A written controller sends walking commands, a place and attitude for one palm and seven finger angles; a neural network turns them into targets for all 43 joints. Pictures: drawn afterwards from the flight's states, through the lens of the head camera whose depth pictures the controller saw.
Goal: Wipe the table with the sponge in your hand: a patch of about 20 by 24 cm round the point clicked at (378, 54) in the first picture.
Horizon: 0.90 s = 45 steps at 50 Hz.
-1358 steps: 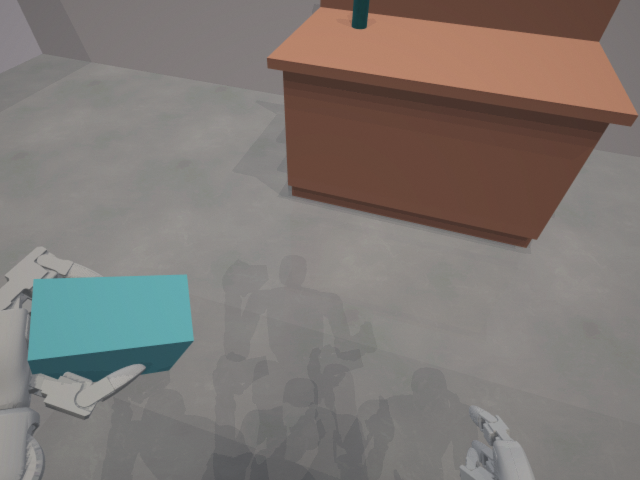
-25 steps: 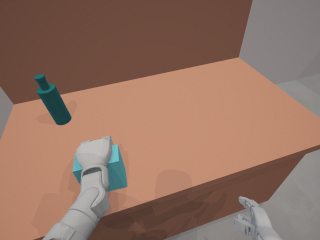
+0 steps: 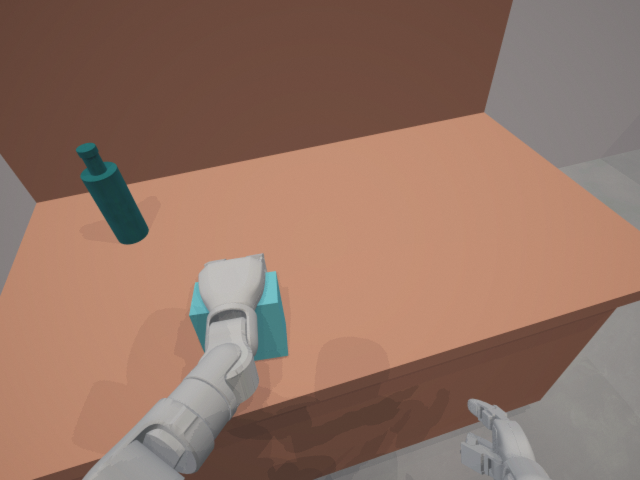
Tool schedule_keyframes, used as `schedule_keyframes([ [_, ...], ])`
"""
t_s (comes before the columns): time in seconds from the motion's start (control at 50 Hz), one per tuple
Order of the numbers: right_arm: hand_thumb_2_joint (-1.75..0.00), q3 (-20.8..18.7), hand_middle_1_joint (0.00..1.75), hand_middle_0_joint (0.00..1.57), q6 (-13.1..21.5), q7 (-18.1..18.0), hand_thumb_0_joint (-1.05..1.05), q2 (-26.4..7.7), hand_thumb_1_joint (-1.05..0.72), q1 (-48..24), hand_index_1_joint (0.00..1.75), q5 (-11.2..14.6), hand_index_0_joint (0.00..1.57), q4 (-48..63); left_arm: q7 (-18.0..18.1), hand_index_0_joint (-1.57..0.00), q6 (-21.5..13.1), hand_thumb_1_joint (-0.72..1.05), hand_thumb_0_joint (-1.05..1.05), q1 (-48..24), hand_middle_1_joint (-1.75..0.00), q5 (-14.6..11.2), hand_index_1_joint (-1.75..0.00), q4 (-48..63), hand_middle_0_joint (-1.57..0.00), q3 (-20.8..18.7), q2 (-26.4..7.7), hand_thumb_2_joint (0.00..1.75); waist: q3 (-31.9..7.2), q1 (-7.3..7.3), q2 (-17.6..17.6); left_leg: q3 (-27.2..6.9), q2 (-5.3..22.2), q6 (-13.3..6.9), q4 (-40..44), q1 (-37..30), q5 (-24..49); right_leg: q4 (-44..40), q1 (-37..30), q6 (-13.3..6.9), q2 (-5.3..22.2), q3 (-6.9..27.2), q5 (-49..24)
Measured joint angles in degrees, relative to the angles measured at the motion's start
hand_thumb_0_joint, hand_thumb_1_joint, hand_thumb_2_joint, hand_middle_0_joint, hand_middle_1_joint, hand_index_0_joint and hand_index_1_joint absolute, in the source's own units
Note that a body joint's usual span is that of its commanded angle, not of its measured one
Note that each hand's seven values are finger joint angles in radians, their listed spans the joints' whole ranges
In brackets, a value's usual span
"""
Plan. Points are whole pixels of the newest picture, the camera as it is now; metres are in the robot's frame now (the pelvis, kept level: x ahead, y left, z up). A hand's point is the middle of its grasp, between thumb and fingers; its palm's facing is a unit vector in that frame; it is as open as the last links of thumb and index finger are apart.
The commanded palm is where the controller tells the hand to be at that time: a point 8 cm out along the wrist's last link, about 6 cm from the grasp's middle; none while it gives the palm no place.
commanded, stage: slide across to the third lane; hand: left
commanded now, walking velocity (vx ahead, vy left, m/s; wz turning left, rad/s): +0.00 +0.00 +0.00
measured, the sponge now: (245, 328) +0.34 +0.17 -0.03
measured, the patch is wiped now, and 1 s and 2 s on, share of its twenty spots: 0.85 0.90 0.95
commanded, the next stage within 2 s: wipe forward along the third lane in 0.02 s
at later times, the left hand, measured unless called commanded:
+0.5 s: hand (261, 290) +0.38 +0.14 +0.02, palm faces -0.08 -0.03 -1.00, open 10.6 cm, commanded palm +0.35 +0.14 +0.05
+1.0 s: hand (252, 264) +0.43 +0.17 +0.02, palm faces -0.10 -0.02 -1.00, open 10.6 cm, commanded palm +0.40 +0.18 +0.05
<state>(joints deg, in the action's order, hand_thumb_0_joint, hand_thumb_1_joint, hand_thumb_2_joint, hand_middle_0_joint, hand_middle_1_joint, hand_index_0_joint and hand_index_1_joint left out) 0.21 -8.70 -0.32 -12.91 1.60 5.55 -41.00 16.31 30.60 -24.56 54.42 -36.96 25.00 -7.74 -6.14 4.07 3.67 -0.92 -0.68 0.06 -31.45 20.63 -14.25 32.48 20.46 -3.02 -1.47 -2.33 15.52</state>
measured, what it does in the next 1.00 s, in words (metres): stands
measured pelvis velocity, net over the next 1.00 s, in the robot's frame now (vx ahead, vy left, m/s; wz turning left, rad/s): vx -0.01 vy -0.01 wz -0.04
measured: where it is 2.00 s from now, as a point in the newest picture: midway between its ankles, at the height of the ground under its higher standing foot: outside the picture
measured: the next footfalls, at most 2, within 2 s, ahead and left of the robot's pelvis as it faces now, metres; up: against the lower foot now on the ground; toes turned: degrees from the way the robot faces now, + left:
none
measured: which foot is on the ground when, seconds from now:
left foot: down 0.00-1.00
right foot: down 0.00-1.00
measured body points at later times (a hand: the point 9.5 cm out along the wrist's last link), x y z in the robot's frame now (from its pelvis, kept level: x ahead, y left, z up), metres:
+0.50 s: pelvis +0.00 -0.01 +0.00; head +0.00 -0.04 +0.45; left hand +0.37 +0.14 +0.07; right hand +0.18 -0.24 -0.11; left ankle +0.02 +0.12 -0.73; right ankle +0.01 -0.09 -0.73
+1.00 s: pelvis -0.01 -0.01 -0.01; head +0.02 -0.02 +0.44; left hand +0.43 +0.16 +0.08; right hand +0.08 -0.27 -0.14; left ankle +0.02 +0.12 -0.73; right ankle +0.01 -0.09 -0.73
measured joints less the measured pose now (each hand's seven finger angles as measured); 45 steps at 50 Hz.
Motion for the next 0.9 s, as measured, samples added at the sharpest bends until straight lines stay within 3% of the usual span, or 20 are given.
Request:
schedule_keyframes([
  [0.14, -0.89, -0.5, 0.3, 0.2, -0.9, 0.8, 0.01, -0.1, -0.91, 0.5, 0.29, -0.3, 0.2, -0.3, 1.7, -0.67, 0.5, -0.53, -0.01, -1.3, -1.32, 0.3, -1.32, -2.2, -0.64, 0.8, 2.2, 1.03, -0.5, -0.46, -0.2, 0.3, 0.3, 0.2, -0.1, 0.3, -0.1, 0.2, 0.5, -0.2, -0.3, 0.3, 0.0],
  [0.36, -0.89, 0.0, 0.3, 0.2, -1.4, -0.6, 0.01, 0.1, -0.91, 0.1, 0.29, -0.4, 0.2, -1.4, 2.6, -0.68, 1.5, -0.53, -0.01, -6.6, -1.32, 0.1, -1.31, -10.0, -0.65, -2.4, 3.5, 1.03, -0.6, -1.77, -0.8, 0.4, 0.8, 0.6, 0.4, 1.4, 0.5, -0.1, 1.8, -0.6, -0.8, 0.4, -0.6],
  [0.66, -0.89, -0.1, 0.3, 0.2, -0.8, -2.3, 0.01, -0.6, -0.91, 3.5, 0.29, -1.0, 0.2, -2.3, 4.4, -0.7, -1.3, -0.54, 0.0, -14.1, -1.31, 0.7, -1.3, -20.1, -0.67, -8.4, 1.6, 1.03, -1.4, -4.3, -1.2, 0.9, 1.5, 0.7, -0.8, 5.7, 0.7, 0.9, 6.2, -0.9, -1.5, 0.8, -1.2],
  [0.9, -0.89, -0.1, 0.3, 0.2, 1.0, -2.5, 0.01, -1.2, -0.91, 7.4, 0.29, -0.9, 0.2, -2.9, 3.9, -0.7, -3.8, -0.54, 0.01, -19.5, -1.3, 0.5, -1.3, -25.8, -0.67, -13.3, -3.3, 1.03, -1.6, -7.2, -1.4, 1.3, 2.0, 0.5, -2.3, 9.5, 0.3, 1.5, 9.9, -0.7, -2.0, 1.2, -1.7],
])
